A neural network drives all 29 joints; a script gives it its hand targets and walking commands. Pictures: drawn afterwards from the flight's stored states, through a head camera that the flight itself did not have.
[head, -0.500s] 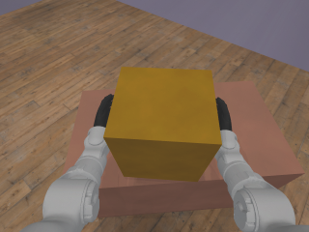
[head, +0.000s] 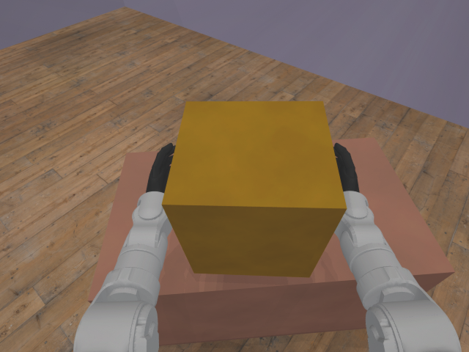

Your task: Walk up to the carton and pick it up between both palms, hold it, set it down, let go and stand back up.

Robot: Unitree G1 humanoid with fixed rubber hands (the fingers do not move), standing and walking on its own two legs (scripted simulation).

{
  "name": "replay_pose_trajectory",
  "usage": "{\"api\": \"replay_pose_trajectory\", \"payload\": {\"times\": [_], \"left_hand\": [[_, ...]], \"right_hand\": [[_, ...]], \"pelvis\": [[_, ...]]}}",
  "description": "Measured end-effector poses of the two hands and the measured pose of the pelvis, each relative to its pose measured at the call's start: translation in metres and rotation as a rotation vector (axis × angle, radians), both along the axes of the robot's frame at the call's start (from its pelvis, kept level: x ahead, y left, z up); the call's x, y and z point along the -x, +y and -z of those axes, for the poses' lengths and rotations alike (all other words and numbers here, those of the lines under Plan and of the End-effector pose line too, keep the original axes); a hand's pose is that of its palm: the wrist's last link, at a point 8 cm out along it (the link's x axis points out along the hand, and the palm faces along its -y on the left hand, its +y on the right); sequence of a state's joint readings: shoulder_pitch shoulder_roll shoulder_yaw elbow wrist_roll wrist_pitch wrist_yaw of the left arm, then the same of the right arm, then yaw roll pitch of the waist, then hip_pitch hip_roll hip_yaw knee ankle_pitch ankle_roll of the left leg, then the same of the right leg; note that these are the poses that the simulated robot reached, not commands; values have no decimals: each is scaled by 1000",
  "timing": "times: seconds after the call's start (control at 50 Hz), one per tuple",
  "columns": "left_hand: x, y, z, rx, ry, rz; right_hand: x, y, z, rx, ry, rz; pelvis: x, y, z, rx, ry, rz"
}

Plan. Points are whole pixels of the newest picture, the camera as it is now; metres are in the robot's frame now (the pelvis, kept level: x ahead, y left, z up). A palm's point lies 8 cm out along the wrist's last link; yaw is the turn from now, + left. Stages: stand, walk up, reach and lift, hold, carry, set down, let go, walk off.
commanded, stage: reach and lift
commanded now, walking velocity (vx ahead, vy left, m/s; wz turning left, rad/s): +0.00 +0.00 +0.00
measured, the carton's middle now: (252, 195) +0.39 -0.03 +0.03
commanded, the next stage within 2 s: hold in 1.70 s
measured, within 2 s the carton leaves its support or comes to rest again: neither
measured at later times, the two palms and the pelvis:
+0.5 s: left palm (130, 185) +0.35 +0.17 +0.14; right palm (339, 179) +0.35 -0.17 +0.11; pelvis -0.01 +0.00 +0.00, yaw +1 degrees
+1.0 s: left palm (123, 175) +0.34 +0.17 +0.17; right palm (341, 165) +0.36 -0.17 +0.14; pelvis -0.01 -0.01 +0.00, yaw +2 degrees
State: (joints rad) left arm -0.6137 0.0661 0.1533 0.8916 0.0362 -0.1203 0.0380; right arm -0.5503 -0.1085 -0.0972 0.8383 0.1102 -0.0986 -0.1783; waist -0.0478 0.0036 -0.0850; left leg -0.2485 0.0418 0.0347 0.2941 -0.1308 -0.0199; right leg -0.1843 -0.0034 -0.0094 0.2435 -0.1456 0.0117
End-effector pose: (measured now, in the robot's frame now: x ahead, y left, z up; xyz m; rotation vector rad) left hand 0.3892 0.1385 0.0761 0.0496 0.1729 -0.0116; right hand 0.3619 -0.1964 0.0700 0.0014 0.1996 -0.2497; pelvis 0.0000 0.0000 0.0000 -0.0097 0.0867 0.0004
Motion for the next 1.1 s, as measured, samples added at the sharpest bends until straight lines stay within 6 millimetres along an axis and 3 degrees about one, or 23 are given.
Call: {"api": "replay_pose_trajectory", "payload": {"times": [0.22,0.42,0.54,0.7,1.1], "left_hand": [[9,13,-30,-9,-24,-29],[34,28,-51,-9,-36,-63],[45,29,-65,-5,-44,-84],[44,25,-82,-7,-45,-105],[50,33,-93,-19,-59,-119]], "right_hand": [[-2,12,-25,23,-16,-39],[11,26,-39,15,-29,-68],[16,28,-48,19,-38,-89],[9,24,-64,31,-42,-111],[8,32,-70,12,-61,-132]], "pelvis": [[0,-6,0,-2,-75,-17],[7,-2,0,-2,-142,-20],[14,-2,0,-3,-159,-22],[18,-7,0,-6,-167,-26],[6,-8,1,-6,-206,-39]]}}
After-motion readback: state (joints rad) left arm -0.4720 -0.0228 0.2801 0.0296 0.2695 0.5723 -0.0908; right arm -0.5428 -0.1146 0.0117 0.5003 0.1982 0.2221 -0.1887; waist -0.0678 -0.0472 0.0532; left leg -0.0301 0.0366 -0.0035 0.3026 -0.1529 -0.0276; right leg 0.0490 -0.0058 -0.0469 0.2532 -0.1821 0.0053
